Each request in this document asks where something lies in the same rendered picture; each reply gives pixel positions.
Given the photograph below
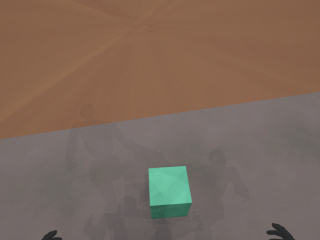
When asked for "robot left hand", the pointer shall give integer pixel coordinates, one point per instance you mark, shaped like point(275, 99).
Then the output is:
point(50, 236)

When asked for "robot right hand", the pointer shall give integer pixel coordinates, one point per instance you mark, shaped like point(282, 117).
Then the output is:
point(280, 231)

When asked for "carton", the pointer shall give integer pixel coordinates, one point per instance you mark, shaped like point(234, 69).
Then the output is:
point(169, 192)

